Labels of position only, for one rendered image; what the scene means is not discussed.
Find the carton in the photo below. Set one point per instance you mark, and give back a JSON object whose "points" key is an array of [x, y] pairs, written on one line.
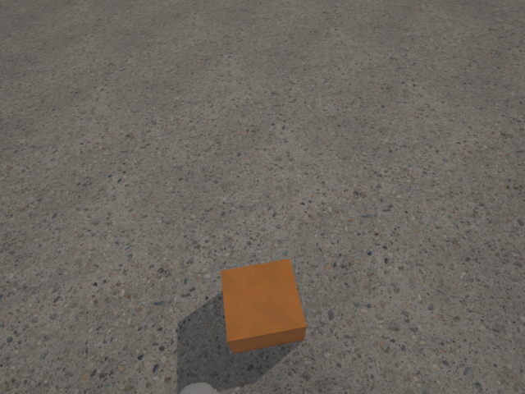
{"points": [[262, 306]]}

